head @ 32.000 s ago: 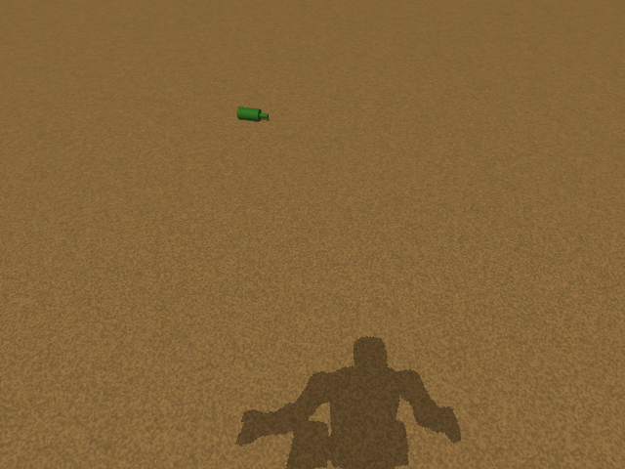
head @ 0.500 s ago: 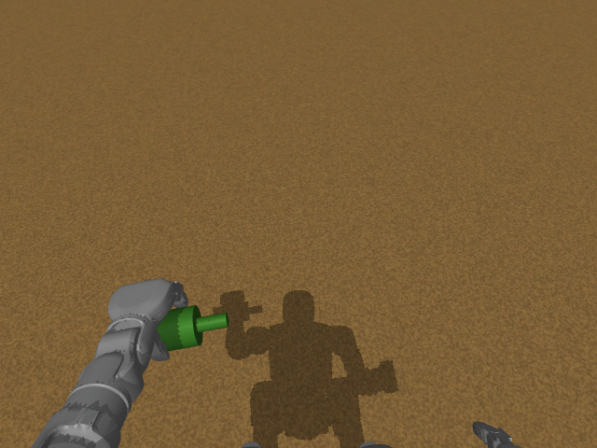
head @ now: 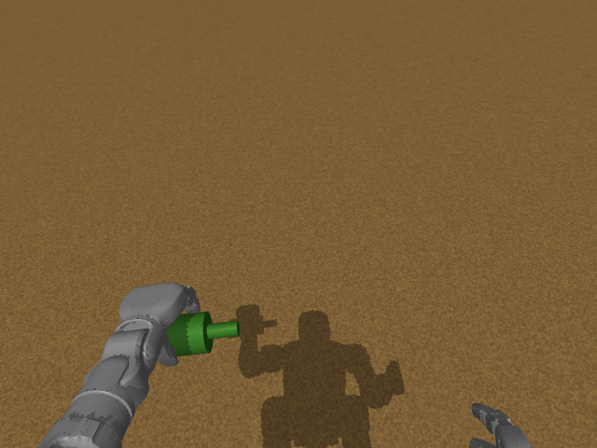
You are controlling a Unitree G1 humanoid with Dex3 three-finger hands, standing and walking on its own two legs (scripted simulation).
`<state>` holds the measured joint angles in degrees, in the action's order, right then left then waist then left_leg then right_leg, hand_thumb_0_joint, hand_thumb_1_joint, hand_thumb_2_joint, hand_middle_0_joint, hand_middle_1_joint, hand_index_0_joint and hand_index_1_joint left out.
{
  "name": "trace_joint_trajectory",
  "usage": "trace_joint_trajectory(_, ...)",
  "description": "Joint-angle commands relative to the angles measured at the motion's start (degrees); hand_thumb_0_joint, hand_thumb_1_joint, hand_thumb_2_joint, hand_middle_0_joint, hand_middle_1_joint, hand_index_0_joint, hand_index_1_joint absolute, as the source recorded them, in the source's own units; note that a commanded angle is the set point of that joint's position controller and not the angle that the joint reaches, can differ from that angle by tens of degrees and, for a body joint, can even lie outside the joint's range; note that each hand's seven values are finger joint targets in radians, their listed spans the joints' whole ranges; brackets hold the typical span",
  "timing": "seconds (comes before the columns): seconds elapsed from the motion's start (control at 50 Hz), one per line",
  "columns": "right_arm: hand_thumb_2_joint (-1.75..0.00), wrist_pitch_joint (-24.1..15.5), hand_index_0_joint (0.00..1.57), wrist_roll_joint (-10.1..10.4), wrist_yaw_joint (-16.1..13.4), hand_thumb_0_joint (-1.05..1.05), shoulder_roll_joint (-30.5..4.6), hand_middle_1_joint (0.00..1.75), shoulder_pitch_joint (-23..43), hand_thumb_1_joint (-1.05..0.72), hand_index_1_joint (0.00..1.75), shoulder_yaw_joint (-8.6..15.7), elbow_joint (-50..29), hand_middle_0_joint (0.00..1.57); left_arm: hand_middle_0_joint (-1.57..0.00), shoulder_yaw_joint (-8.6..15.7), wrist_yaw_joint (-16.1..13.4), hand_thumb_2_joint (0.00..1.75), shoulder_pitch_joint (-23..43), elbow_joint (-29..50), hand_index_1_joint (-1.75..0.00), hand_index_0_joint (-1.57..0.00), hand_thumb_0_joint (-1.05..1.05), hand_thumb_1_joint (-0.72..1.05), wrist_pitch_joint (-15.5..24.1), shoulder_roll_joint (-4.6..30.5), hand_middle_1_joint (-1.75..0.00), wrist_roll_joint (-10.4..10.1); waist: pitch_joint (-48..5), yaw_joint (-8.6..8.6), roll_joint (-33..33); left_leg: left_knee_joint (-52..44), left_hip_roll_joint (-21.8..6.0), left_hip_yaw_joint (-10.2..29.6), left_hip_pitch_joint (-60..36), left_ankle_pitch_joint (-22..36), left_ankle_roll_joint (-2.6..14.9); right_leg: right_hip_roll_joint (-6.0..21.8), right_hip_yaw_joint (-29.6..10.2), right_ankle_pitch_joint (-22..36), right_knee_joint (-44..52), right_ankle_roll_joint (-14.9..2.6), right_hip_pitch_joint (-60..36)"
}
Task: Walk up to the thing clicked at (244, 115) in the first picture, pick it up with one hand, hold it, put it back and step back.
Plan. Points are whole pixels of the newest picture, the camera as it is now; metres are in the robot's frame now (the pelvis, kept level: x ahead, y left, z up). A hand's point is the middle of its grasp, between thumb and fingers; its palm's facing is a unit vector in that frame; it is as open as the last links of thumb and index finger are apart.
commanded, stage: hold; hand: left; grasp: from above
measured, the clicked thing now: (185, 334) +0.32 +0.20 -0.09
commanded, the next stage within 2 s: crouch in 1.36 s
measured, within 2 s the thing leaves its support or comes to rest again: neither
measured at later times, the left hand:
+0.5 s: hand (161, 342) +0.28 +0.22 -0.03, palm faces -0.44 -0.06 -0.90, open 9.0 cm
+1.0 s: hand (160, 344) +0.27 +0.21 -0.02, palm faces -0.44 -0.06 -0.90, open 9.0 cm
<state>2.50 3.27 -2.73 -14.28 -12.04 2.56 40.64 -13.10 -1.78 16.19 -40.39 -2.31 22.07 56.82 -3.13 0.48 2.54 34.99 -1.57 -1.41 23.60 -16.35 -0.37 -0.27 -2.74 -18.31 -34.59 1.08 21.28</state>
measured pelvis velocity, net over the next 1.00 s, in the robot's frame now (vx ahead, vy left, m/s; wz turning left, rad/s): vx -0.01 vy -0.01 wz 0.00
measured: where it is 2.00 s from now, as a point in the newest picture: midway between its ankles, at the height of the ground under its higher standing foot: outside the picture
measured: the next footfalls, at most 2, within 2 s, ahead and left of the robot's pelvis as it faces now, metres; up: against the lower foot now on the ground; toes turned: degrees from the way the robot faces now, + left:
none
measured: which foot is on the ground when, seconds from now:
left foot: down 0.00-1.00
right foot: down 0.00-1.00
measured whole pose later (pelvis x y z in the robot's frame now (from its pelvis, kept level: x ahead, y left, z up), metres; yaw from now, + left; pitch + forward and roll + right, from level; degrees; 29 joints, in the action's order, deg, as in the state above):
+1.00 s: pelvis -0.01 -0.01 +0.01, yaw +0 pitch +1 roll +0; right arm 3.6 4.1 -3.7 -14.2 -9.3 1.3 38.9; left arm -13.5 3.5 12.6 -32.5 -2.0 22.8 56.0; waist -0.7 -1.0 3.3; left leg 27.1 -1.5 -1.6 16.1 -11.6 -0.7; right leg -0.2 -2.9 -14.3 -28.3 0.7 14.6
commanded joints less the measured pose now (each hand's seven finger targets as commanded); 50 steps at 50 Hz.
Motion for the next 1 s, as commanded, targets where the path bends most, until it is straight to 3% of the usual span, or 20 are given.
trace_joint_trajectory(0.0, -0.9, -1.66, 0.2, 0.16, -0.3, 0.0, -7.8, 0.3, 3.24, -0.89, 0.3, 2.14, -7.3, 0.2, -1.07, 5.57, -1.67, 0.45, 17.27, 11.21, -0.46, -1.14, 0.0, 0.83, 0.15, 11.66, -0.53, -0.02, -14.3, 0.05, -1.33, -4.32, 2.12, -0.34, -11.94, 15.41, 1.0, -1.97, 1.01, 15.45, 5.61, -0.96, -3.62)
trace_joint_trajectory(0.2, -0.9, -1.17, 0.2, 0.44, -0.46, 0.0, -7.7, 0.3, 4.89, -0.9, 0.3, 1.82, -8.3, 0.2, -1.12, 5.9, -0.58, 0.51, 16.95, 14.15, -0.5, -1.18, 0.0, 0.88, 0.1, 11.97, -0.56, -0.18, -13.8, -0.51, -1.11, -6.42, 2.16, -0.71, -14.06, 14.65, 1.09, -1.78, 1.04, 14.46, 7.52, -0.95, -5.31)
trace_joint_trajectory(0.3, -0.9, -1.21, 0.2, 0.53, -0.57, 0.0, -7.52, 0.3, 5.87, -0.9, 0.3, 1.48, -8.64, 0.2, -1.1, 5.53, -0.21, 0.5, 16.81, 14.87, -0.5, -1.16, 0.0, 0.85, 0.26, 11.58, -0.56, -0.39, -11.98, -0.68, -1.19, -7.73, 2.03, -0.53, -13.91, 12.0, 1.01, -1.84, 1.13, 11.27, 8.65, -1.18, -5.24)
trace_joint_trajectory(0.52, -0.9, -1.34, 0.2, 0.7, -0.83, 0.0, -7.39, 0.3, 7.16, -0.9, 0.3, 1.26, -9.12, 0.2, -1.09, 5.7, 0.92, 0.5, 17.51, 18.98, -0.51, -1.16, 0.0, 0.86, 0.41, 12.13, -0.58, -0.83, -12.95, -0.97, -0.76, -8.58, 2.06, -0.83, -15.83, 13.72, 1.13, -1.74, 1.11, 13.04, 9.5, -1.02, -6.31)
trace_joint_trajectory(0.6, -0.9, -1.34, 0.2, 0.84, -0.91, 0.0, -7.17, 0.3, 7.65, -0.9, 0.3, 1.07, -9.14, 0.2, -1.1, 5.56, 1.52, 0.5, 16.03, 17.86, -0.51, -1.17, 0.0, 0.87, 0.09, 11.64, -0.58, -0.64, -11.38, -1.02, -1.48, -9.22, 2.09, -0.89, -15.89, 12.5, 1.17, -1.67, 1.09, 11.66, 10.34, -1.02, -5.95)
trace_joint_trajectory(0.62, -0.9, -1.33, 0.2, 0.74, -0.93, 0.0, -7.29, 0.3, 7.72, -0.9, 0.3, 1.08, -9.23, 0.2, -1.1, 6.59, 1.55, 0.51, 15.27, 17.96, -0.5, -1.17, 0.0, 0.86, 0.06, 12.46, -0.56, -0.65, -11.91, -1.31, -1.64, -9.2, 2.1, -0.9, -16.06, 12.6, 1.22, -1.59, 1.08, 11.62, 10.48, -1.0, -6.66)
trace_joint_trajectory(0.66, -0.9, -1.32, 0.2, 0.79, -0.92, 0.0, -7.14, 0.3, 7.99, -0.9, 0.3, 0.98, -9.32, 0.2, -1.11, 4.69, 2.14, 0.52, 15.06, 17.9, -0.51, -1.17, 0.0, 0.87, -0.13, 10.67, -0.57, -0.75, -11.79, -0.92, -2.37, -9.33, 2.08, -0.95, -16.28, 13.16, 1.3, -1.63, 1.11, 12.36, 10.42, -0.94, -6.58)
trace_joint_trajectory(0.72, -0.9, -1.27, 0.2, 0.84, -1.03, 0.0, -7.29, 0.3, 8.15, -0.9, 0.3, 0.83, -9.5, 0.2, -1.1, 6.55, 2.29, 0.51, 16.72, 18.92, -0.51, -1.16, 0.0, 0.85, -0.06, 13.07, -0.57, -0.89, -10.86, -1.32, -1.74, -9.99, 2.0, -0.93, -16.01, 11.94, 1.27, -1.68, 1.23, 10.84, 11.05, -1.09, -6.58)
trace_joint_trajectory(0.76, -0.9, -1.27, 0.2, 0.84, -0.98, 0.0, -7.05, 0.3, 8.52, -0.9, 0.3, 0.67, -9.76, 0.2, -1.09, 5.46, 2.79, 0.51, 13.63, 16.93, -0.51, -1.16, 0.0, 0.84, -0.12, 11.38, -0.57, -0.84, -10.01, -1.44, -2.37, -10.43, 1.93, -0.76, -15.76, 11.17, 1.24, -1.75, 1.35, 9.87, 11.12, -1.2, -6.83)
trace_joint_trajectory(0.8, -0.9, -1.21, 0.2, 0.87, -1.06, 0.0, -7.16, 0.3, 8.5, -0.9, 0.3, 0.7, -9.73, 0.2, -1.09, 6.48, 2.86, 0.51, 14.71, 18.22, -0.5, -1.15, 0.0, 0.85, 0.1, 12.43, -0.56, -0.99, -10.69, -1.48, -1.8, -10.25, 1.98, -0.88, -15.91, 11.89, 1.25, -1.72, 1.24, 10.6, 11.02, -1.12, -6.84)
trace_joint_trajectory(0.86, -0.9, -1.22, 0.2, 0.88, -1.12, 0.0, -6.97, 0.3, 8.74, -0.9, 0.3, 0.67, -10.01, 0.2, -1.1, 6.12, 2.85, 0.52, 16.71, 19.74, -0.5, -1.16, 0.0, 0.85, 0.56, 12.5, -0.56, -0.71, -10.76, -1.31, -1.31, -10.07, 2.2, -1.07, -16.37, 12.2, 1.24, -1.58, 1.13, 10.93, 11.28, -1.08, -6.45)
trace_joint_trajectory(0.88, -0.9, -1.25, 0.2, 0.83, -1.16, 0.0, -7.13, 0.3, 8.3, -0.9, 0.3, 0.82, -9.92, 0.2, -1.11, 7.34, 2.72, 0.53, 16.42, 20.25, -0.51, -1.17, 0.0, 0.86, 0.79, 13.6, -0.57, -0.66, -11.87, -1.42, -1.56, -10.09, 2.13, -1.1, -16.89, 12.02, 1.39, -1.56, 1.02, 10.86, 11.25, -1.06, -7.11)
trace_joint_trajectory(0.92, -0.9, -1.33, 0.2, 0.76, -1.17, 0.0, -6.81, 0.3, 8.56, -0.9, 0.3, 0.68, -9.75, 0.2, -1.1, 5.9, 2.73, 0.5, 16.92, 20.34, -0.51, -1.17, 0.0, 0.87, 0.78, 12.11, -0.58, -0.82, -12.52, -1.28, -1.27, -9.92, 2.12, -1.06, -17.39, 13.76, 1.41, -1.59, 1.17, 12.85, 10.96, -0.94, -7.38)
trace_joint_trajectory(0.98, -0.9, -1.24, 0.2, 0.82, -1.28, 0.0, -7.0, 0.3, 8.33, -0.9, 0.3, 0.74, -9.43, 0.2, -1.11, 6.36, 2.17, 0.5, 16.4, 19.11, -0.5, -1.18, 0.0, 0.87, 0.67, 12.31, -0.57, -0.92, -11.46, -0.9, -1.51, -10.01, 2.11, -1.25, -17.15, 13.53, 1.33, -1.6, 1.12, 12.61, 11.13, -0.96, -6.77)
